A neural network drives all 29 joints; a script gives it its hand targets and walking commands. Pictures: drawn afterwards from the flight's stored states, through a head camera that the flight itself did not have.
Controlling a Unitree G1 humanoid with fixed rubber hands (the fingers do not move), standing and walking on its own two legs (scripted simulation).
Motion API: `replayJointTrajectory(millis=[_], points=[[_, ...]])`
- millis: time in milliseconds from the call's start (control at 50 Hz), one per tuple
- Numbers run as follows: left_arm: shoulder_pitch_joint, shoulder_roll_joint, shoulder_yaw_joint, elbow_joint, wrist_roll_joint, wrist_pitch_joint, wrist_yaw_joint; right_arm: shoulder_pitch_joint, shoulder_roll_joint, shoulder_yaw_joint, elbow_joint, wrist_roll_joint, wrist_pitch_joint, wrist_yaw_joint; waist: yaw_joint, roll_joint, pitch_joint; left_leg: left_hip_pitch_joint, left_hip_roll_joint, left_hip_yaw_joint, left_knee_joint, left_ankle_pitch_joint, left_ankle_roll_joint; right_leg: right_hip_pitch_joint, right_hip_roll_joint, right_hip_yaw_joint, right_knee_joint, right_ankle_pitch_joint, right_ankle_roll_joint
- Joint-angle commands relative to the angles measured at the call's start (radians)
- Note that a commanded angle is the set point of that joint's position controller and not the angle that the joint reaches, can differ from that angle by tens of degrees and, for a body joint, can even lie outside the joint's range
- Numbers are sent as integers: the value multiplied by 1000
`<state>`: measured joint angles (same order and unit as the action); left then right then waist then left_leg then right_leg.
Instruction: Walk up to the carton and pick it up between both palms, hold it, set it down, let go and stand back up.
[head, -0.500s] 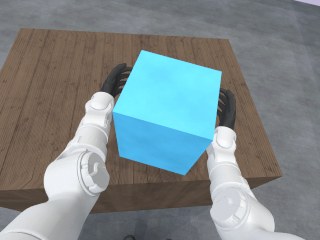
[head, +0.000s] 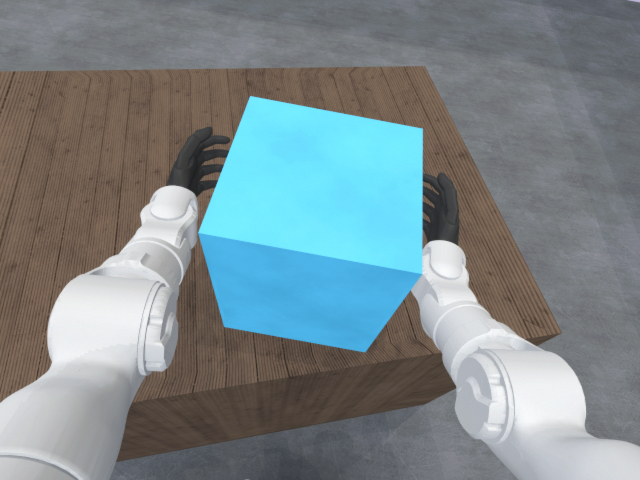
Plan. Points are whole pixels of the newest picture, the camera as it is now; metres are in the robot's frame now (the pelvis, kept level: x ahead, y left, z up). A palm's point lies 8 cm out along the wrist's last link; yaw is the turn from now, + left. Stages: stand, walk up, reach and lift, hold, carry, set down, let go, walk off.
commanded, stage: set down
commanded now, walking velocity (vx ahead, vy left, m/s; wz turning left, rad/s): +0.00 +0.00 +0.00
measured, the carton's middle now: (313, 237) +0.42 -0.02 +0.02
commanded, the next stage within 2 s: none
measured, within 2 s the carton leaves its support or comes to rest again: neither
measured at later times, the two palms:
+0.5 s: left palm (147, 145) +0.46 +0.16 +0.15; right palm (493, 199) +0.38 -0.21 +0.14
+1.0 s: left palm (137, 94) +0.47 +0.15 +0.20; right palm (515, 165) +0.38 -0.21 +0.18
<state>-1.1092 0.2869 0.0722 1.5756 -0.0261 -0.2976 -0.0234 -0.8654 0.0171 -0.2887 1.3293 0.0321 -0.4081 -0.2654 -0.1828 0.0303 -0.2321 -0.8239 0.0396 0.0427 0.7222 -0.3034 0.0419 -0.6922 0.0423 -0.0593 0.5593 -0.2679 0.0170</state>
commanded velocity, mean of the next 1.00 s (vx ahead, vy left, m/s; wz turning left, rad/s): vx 0.00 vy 0.00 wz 0.00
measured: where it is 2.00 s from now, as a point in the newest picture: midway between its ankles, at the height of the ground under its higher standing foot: outside the picture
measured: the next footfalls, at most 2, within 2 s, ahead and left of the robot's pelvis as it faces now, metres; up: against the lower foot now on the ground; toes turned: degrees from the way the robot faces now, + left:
none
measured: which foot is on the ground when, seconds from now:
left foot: down 0.00-1.00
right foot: down 0.00-1.00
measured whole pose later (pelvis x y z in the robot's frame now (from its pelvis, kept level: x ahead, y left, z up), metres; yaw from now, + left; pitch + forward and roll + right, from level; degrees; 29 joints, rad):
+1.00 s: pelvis -0.03 -0.02 +0.02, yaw +2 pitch +11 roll -2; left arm -1.29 0.47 -0.20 1.52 -0.32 0.03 -0.08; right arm -1.03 -0.06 -0.10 1.06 0.26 0.15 -0.31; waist -0.25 -0.03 -0.15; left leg -0.51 0.01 0.05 0.47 -0.16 0.05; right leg -0.42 0.02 -0.05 0.39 -0.16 0.00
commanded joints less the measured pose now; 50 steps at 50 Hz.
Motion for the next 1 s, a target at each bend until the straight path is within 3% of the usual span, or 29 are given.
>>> replayJointTrajectory(millis=[0, 160, 220, 400, 520, 700, 900, 980], points=[[-426, 128, -41, -142, -32, -18, -5, -359, -176, 59, -69, 88, -19, 5, -17, 201, -655, 727, -10, -69, 60, 796, -165, 39, 29, -37, -16, 578, -7], [-496, 153, -182, -246, -179, 20, -17, -447, -267, 149, -159, 216, 84, 40, -39, 234, -642, 813, 6, -93, 10, 776, -172, -7, 22, -46, -60, 464, -23], [-505, 158, -228, -240, -221, 55, -30, -468, -285, 170, -186, 239, 149, 45, -49, 217, -601, 811, 9, -101, -25, 687, -158, -7, 13, -47, -76, 396, -28], [-594, 197, -316, -176, -320, 142, -35, -573, -298, 133, -288, 196, 326, 34, -81, 132, -519, 726, 15, -114, -154, 299, -95, 31, -17, -51, -103, 212, -38], [-656, 227, -322, -146, -326, 177, -19, -610, -286, 105, -296, 165, 404, 32, -79, 144, -488, 726, 25, -120, -217, 187, -80, 66, -28, -43, -122, 174, -51], [-712, 260, -315, -166, -326, 231, -19, -642, -259, 113, -338, 180, 473, 9, -78, 173, -483, 744, 10, -92, -241, 211, -73, 144, -33, -23, -161, 228, -56], [-666, 289, -272, -187, -302, 296, -56, -625, -230, 166, -407, 218, 524, -39, -81, 125, -466, 766, -17, -62, -249, 302, -50, 294, -33, -2, -195, 389, -31], [-566, 292, -216, -236, -255, 311, -79, -530, -205, 217, -443, 249, 521, -57, -57, 112, -452, 795, -27, -52, -251, 388, -48, 387, -29, 4, -201, 498, -17]])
